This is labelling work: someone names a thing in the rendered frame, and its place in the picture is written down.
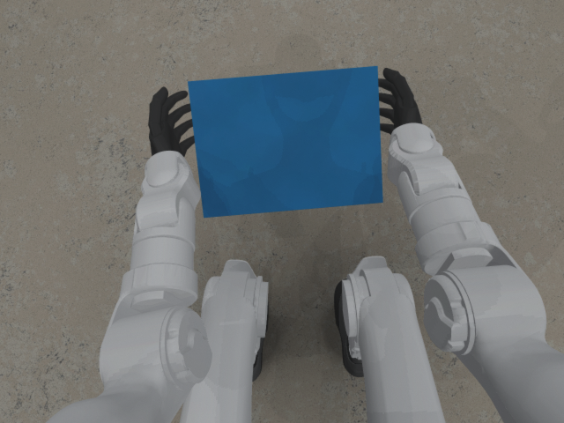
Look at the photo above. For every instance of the right robot forearm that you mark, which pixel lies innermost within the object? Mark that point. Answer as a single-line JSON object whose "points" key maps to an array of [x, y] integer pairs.
{"points": [[447, 228]]}

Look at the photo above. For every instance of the left robot hand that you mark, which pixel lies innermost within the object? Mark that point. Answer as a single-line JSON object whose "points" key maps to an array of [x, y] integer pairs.
{"points": [[163, 136]]}

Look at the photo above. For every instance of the left robot foot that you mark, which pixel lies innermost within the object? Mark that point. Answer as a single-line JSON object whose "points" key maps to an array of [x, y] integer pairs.
{"points": [[258, 362]]}

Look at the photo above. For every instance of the robot left upper arm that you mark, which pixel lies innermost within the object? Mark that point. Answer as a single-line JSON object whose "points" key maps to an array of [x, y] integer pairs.
{"points": [[149, 363]]}

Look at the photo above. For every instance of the carton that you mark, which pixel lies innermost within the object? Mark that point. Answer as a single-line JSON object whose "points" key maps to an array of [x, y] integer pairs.
{"points": [[286, 142]]}

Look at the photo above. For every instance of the left robot forearm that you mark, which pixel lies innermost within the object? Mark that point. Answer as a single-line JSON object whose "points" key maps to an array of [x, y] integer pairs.
{"points": [[161, 271]]}

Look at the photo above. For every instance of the right robot hand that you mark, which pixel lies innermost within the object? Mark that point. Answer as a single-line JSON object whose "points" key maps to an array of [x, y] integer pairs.
{"points": [[405, 109]]}

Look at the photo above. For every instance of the robot right upper arm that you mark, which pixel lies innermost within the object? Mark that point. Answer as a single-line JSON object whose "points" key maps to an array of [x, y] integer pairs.
{"points": [[492, 319]]}

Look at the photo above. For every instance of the robot foot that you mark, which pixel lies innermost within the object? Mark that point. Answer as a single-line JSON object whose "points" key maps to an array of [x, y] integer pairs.
{"points": [[352, 365], [258, 362]]}

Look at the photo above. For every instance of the right robot foot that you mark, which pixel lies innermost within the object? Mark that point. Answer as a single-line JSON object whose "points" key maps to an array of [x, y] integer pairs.
{"points": [[352, 365]]}

